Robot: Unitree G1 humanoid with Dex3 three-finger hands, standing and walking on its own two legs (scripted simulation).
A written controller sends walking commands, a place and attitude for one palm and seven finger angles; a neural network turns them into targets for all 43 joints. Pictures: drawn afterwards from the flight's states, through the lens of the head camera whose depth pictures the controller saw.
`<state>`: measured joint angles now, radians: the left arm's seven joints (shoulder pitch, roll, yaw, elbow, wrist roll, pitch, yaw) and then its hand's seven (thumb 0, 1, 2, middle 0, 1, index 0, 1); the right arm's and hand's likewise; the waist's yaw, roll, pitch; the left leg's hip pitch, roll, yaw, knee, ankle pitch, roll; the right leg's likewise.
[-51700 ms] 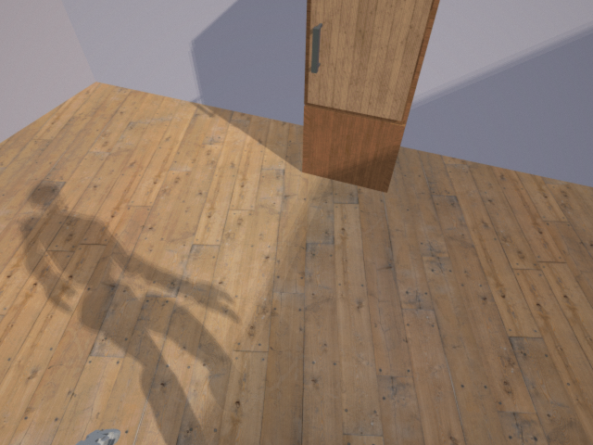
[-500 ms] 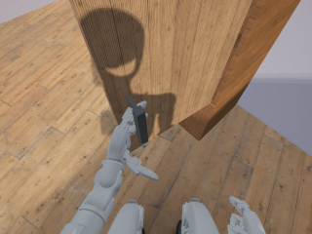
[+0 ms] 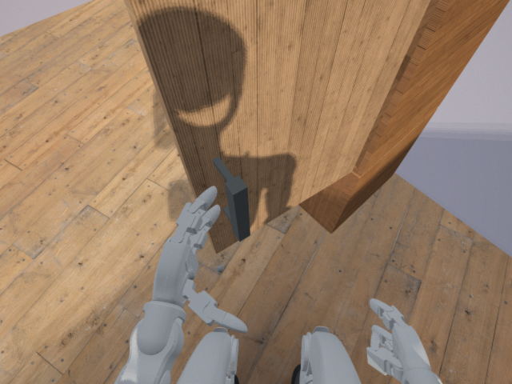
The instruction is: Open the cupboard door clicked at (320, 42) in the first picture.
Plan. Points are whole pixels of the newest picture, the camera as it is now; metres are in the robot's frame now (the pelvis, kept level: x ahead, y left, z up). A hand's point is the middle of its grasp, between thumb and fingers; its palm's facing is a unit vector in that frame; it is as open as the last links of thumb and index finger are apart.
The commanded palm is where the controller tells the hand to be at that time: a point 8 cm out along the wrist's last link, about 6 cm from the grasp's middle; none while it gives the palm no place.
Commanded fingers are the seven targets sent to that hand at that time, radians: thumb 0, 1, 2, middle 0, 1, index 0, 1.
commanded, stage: slide the hand sideways off the handle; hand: left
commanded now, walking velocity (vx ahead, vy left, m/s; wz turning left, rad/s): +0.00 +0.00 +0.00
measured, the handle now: (231, 202) +0.38 +0.07 +0.03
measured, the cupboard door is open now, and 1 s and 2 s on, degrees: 81 81 81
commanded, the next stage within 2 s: draw the hand back to the body in 0.50 s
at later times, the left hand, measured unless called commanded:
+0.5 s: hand (183, 289) +0.25 +0.12 +0.02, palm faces -0.11 -0.99 -0.03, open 16.3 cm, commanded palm +0.23 +0.18 +0.03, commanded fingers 0.00 -0.50 0.30 -0.15 -0.30 -0.15 -0.30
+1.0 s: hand (132, 292) +0.22 +0.15 +0.11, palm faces -0.09 -0.99 -0.07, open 16.3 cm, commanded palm +0.20 +0.22 +0.12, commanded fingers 0.00 -0.47 0.31 -0.15 -0.30 -0.15 -0.30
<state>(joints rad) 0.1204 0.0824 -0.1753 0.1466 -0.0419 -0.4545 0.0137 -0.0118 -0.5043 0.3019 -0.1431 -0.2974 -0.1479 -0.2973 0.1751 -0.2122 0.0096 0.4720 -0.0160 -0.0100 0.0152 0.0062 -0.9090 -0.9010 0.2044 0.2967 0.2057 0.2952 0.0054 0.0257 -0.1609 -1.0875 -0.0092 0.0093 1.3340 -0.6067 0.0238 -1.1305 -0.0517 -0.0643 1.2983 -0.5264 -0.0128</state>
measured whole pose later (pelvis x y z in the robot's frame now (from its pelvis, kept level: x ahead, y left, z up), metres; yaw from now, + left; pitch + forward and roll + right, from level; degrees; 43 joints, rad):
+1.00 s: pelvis +0.01 +0.00 +0.04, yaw +0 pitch +14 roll -2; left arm 0.48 0.24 0.07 -0.21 -0.23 -0.28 -0.21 -0.01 -0.50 0.30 -0.15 -0.30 -0.15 -0.30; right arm 0.27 -0.23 0.04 0.41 0.03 -0.08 -0.07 0.01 -0.91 -0.90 0.21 0.30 0.21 0.30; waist -0.01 0.05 -0.16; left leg -0.85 0.01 -0.02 1.16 -0.57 0.01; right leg -0.87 -0.03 -0.10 1.10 -0.48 -0.02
